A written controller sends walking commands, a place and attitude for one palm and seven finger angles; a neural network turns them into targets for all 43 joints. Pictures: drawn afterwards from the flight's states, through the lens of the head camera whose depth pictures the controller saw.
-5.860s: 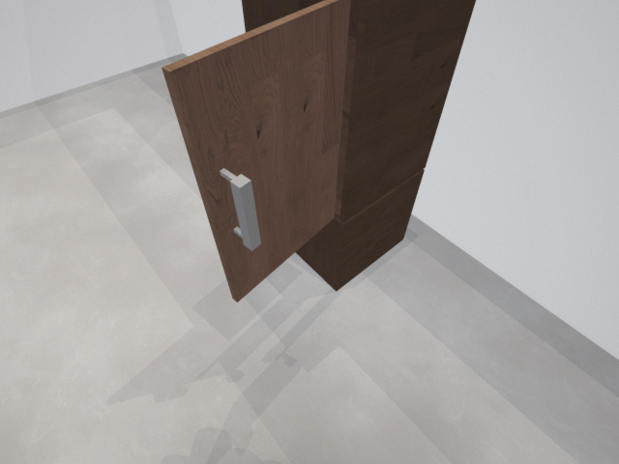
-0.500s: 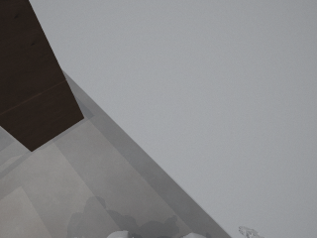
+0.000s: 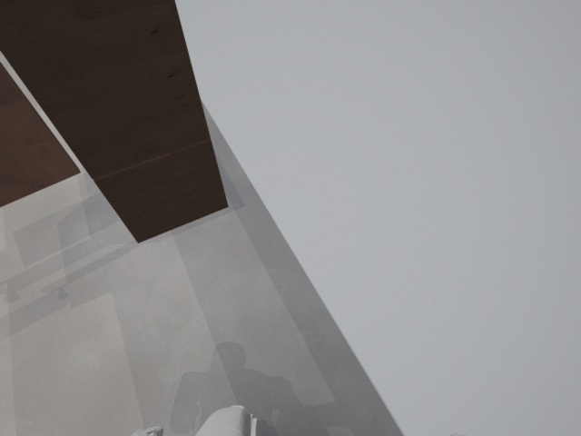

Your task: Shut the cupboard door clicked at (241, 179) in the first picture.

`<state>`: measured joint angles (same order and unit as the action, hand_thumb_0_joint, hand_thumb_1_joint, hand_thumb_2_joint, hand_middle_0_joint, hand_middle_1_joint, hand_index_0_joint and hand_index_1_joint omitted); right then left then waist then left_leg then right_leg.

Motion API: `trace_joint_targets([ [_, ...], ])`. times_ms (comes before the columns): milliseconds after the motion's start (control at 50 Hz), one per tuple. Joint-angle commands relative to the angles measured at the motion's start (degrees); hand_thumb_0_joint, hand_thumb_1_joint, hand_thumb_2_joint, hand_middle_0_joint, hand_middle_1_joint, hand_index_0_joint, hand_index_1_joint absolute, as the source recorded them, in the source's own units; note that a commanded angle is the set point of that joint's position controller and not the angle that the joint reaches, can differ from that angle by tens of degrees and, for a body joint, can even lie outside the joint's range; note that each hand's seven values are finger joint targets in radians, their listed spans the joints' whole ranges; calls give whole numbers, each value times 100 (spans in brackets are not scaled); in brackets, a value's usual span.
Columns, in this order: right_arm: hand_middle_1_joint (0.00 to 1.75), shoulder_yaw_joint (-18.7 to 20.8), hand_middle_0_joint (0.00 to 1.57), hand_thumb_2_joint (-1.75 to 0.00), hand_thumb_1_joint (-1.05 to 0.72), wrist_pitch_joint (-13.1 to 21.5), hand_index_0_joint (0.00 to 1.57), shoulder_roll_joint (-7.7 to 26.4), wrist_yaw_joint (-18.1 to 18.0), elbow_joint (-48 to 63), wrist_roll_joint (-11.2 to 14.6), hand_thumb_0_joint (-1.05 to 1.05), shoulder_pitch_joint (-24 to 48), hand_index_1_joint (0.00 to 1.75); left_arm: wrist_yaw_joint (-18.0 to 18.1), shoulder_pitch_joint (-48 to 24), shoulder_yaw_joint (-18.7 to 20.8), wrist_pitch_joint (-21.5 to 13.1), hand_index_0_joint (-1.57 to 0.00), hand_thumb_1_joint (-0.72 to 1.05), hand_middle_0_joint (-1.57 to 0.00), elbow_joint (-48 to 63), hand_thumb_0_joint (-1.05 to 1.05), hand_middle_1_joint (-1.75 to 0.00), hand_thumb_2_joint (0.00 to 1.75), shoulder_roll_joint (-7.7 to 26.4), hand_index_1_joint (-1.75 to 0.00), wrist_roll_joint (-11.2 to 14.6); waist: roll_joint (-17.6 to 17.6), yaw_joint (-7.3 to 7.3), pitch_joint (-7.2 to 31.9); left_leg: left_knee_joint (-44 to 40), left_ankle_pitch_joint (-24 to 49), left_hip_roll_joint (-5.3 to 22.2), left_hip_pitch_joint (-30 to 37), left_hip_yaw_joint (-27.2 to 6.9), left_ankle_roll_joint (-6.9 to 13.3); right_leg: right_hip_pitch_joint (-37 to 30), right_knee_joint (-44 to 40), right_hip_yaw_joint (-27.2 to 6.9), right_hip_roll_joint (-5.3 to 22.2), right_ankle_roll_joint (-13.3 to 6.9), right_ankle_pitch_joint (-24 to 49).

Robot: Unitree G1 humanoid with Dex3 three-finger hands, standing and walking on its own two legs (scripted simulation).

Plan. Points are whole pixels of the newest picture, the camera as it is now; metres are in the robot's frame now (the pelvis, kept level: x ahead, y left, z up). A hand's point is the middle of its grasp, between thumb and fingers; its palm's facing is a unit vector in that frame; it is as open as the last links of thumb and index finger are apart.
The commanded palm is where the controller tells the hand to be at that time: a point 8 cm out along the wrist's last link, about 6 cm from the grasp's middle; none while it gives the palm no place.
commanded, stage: turn to face it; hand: left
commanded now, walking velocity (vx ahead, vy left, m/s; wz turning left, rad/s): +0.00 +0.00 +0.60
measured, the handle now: out of the picture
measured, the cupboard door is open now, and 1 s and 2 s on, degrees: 98 98 98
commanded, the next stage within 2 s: take the last steps up to it in 0.96 s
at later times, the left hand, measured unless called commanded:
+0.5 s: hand out of the picture +0.07 +0.23 -0.16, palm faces +0.28 -0.92 -0.29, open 7.4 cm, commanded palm none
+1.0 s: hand out of the picture -0.06 +0.18 -0.19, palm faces +0.54 -0.81 -0.23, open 7.4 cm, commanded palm none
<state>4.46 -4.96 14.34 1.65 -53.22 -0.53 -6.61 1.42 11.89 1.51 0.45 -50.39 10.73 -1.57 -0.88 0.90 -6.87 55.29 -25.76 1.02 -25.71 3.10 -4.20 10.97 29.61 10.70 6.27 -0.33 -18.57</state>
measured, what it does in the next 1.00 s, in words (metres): steps on the spot, turning left: left foot, then right foot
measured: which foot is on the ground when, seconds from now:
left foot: up 0.00-0.12, down 0.14-0.52, up 0.54-0.86, down 0.88-1.00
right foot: down 0.00-0.12, up 0.14-0.50, down 0.52-0.88, up 0.90-1.00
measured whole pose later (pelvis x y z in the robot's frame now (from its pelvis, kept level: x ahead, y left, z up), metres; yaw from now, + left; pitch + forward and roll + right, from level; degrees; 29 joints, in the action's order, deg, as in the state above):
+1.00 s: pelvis +0.03 -0.01 -0.01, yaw +31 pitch +0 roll +0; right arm 1.9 -1.3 11.5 -0.4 -52.7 -1.1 -4.4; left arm 1.3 13.0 3.3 4.0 -56.7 14.7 -0.9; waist -3.7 -1.9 -6.9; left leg 33.9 -17.7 -0.6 -16.4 3.2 2.6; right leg 21.8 58.1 3.1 5.3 3.5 -30.4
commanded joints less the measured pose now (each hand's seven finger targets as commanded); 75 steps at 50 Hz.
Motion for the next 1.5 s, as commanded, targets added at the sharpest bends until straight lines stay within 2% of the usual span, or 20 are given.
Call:
trace_joint_targets([
  [0, 30, -37, 20, -90, -90, 203, 20, 198, 37, 627, 3, 0, 538, 30, 59, 445, 435, -111, -20, 90, -20, 210, 0, -30, 90, 1356, -30, 3, -1004, -358, 820, -1119, 12, -9, 22, 295, 116, -991, -417, -641, 1481, -609, 4063],
  [80, 30, 83, 20, -90, -90, 302, 20, 659, -1, 452, -51, 0, -444, 30, -12, 137, 475, -68, -20, 90, -20, 245, 0, -30, 90, 1337, -30, 97, -222, 251, 1234, -2973, 1941, 192, 2097, 64, 434, 186, 1185, -39, 1260, 7, 2939],
  [100, 30, 262, 20, -90, -90, 350, 20, 1370, -40, 402, -118, 0, -870, 30, -66, 110, 400, -24, -20, 90, -20, 452, 0, -30, 90, 923, -30, 140, 1626, 446, 1483, -3186, 3971, 1849, 3092, -2224, 1286, 1875, 2645, 128, 346, 500, -681],
  [120, 30, 297, 20, -90, -90, 304, 20, 1606, -79, 286, -68, 0, -1283, 30, -38, -376, 278, 31, -20, 90, -20, 686, 0, -30, 90, 851, -30, 85, 1558, 603, 1417, -3287, 4830, 2453, 2874, -2718, 1840, 2288, 3445, -520, 104, 484, -2082],
  [240, 30, 129, 20, -90, -90, 391, 20, 1020, -246, 507, -84, 0, -197, 30, -91, -233, 366, 160, -20, 90, -20, 227, 0, -30, 90, 850, -30, 61, 848, -21, 960, -3592, 2981, 1283, 1612, -1632, 1330, 1949, 3530, -1085, 15, 525, -534],
  [400, 30, 226, 20, -90, -90, 317, 20, 1091, -187, 403, -112, 0, -313, 30, -78, -433, 299, 108, -20, 90, -20, 415, 0, -30, 90, 769, -30, 102, 1182, 40, 972, -3386, 2811, 1022, 1359, -2031, 1279, 994, 1419, -862, -461, 456, -612],
  [460, 30, 239, 20, -90, -90, 276, 20, 972, -179, 519, -51, 0, -26, 30, -33, 163, 351, 9, -20, 90, -20, 291, 0, -30, 90, 911, -30, 120, 797, -293, 1077, -2811, 2475, 708, 531, -2033, 981, -482, -316, -833, -497, 396, 394],
  [500, 30, 152, 20, -90, -90, 283, 20, 375, -115, 742, 14, 0, -17, 30, 46, 452, 507, -86, -20, 90, -20, 284, 0, -30, 90, 1751, -30, -28, -1712, -456, 970, -437, -826, -637, -1006, -521, 175, -1164, -1548, -3166, 2005, -537, 1013],
  [600, 30, 136, 20, -90, -90, 126, 20, 424, -25, 410, -51, 0, -119, 30, 63, -200, 267, -112, -20, 90, -20, 450, 0, -30, 90, 997, -30, 70, -1248, -8, 628, 1544, 156, 9, -828, -482, 51, -369, -925, -1241, 1142, -559, 3084],
  [780, 30, -77, 20, -90, -90, 258, 20, 160, -48, 384, 5, 0, 276, 30, 55, 511, 427, -130, -20, 90, -20, 4, 0, -30, 90, 1302, -30, 0, -1078, -291, 875, -1594, 161, -138, 323, 212, 176, -1038, -230, -848, 1306, -569, 4453],
  [840, 30, 8, 20, -90, -90, 378, 20, 610, -91, 177, -60, 0, -426, 30, -2, 300, 398, -94, -20, 90, -20, 23, 0, -30, 90, 1168, -30, 115, -84, 159, 1290, -3111, 2546, 316, 2331, -167, 506, 172, 1085, -315, 904, 58, 3206],
  [860, 30, 140, 20, -90, -90, 412, 20, 1175, -125, 130, -111, 0, -792, 30, -30, 302, 302, -58, -20, 90, -20, 183, 0, -30, 90, 790, -30, 154, 1517, 310, 1505, -3083, 4911, 1846, 3186, -2064, 1329, 1570, 2241, -100, 155, 451, -374],
  [880, 30, 161, 20, -90, -90, 346, 20, 1351, -185, 64, -75, 0, -960, 30, 0, -10, 219, 27, -20, 90, -20, 277, 0, -30, 90, 741, -30, 105, 1430, 377, 1393, -3248, 5408, 2338, 2691, -2237, 1851, 1684, 2900, -668, 10, 419, -2015],
  [1000, 30, -28, 20, -90, -90, 417, 20, 808, -337, 202, -78, 0, -196, 30, -80, 51, 263, 183, -20, 90, -20, -213, 0, -30, 90, 689, -30, 81, 884, -57, 864, -3586, 3697, 1356, 1795, -1305, 1425, 1585, 3114, -1016, -94, 401, -758],
  [1180, 30, 51, 20, -90, -90, 390, 20, 802, -218, 85, -76, 0, -254, 30, -211, 369, 273, -39, -20, 90, -20, -269, 0, -30, 90, 581, -30, 36, 907, -254, 637, -3547, 56, 835, 674, -1503, 1197, -212, 231, -407, -554, 254, -304],
  [1200, 30, 41, 20, -90, -90, 406, 20, 668, -196, 107, -43, 0, -185, 30, -196, 745, 326, -107, -20, 90, -20, -373, 0, -30, 90, 711, -30, 17, 407, -466, 628, -2908, -248, 480, 59, -1256, 977, -1042, -548, -603, -368, 198, -141],
  [1240, 30, -35, 20, -90, -90, 443, 20, 262, -99, 499, -48, 0, 222, 30, -94, 1412, 510, -191, -20, 90, -20, -446, 0, -30, 90, 1590, -30, -33, -1722, -876, 322, -43, -1085, -363, -1802, -346, 409, -1536, -2202, -3852, 2289, -787, -1568],
  [1260, 30, -2, 20, -90, -90, 432, 20, 467, -50, 571, -116, 0, 414, 30, -81, 1266, 483, -222, -20, 90, -20, -392, 0, -30, 90, 1557, -30, 21, -943, -734, 170, 682, -496, -36, -1799, -742, 407, -986, -2306, -3899, 2357, -1045, -1924],
  [1320, 30, 61, 20, -90, -90, 360, 20, 373, 40, 255, -113, 0, 169, 30, -46, 554, 336, -371, -20, 90, -20, -371, 0, -30, 90, 902, -30, 32, -1173, -244, -152, 1117, 790, 364, -1586, -714, 245, -383, -2148, -2289, 1633, -589, -419],
  [1480, 30, -150, 20, -90, -90, 435, 20, -128, 185, 248, -29, 0, 536, 30, -37, 1381, 328, -488, -20, 90, -20, -966, 0, -30, 90, 978, -30, -1, -967, -478, 215, -1024, 1173, 175, -957, 248, 204, -1269, -1440, -592, 1333, -385, 2870],
])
